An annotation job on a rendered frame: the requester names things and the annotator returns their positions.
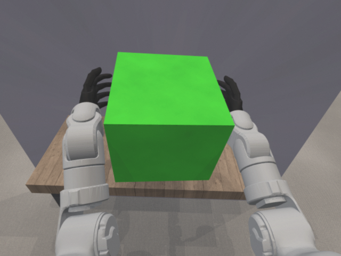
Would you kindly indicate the left robot hand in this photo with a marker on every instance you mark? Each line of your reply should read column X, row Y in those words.
column 91, row 88

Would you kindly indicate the table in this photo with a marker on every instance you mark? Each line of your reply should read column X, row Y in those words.
column 225, row 182

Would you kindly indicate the carton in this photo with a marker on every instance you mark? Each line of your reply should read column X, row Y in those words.
column 166, row 118

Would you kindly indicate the right robot hand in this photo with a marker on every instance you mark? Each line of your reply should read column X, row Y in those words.
column 231, row 94

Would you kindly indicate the right robot forearm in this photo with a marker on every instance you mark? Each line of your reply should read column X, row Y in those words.
column 264, row 186

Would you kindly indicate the right robot upper arm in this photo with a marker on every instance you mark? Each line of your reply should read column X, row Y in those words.
column 282, row 232

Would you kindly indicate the left robot upper arm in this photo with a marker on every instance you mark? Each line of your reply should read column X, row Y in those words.
column 94, row 234

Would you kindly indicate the left robot forearm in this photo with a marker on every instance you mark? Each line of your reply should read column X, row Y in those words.
column 83, row 163

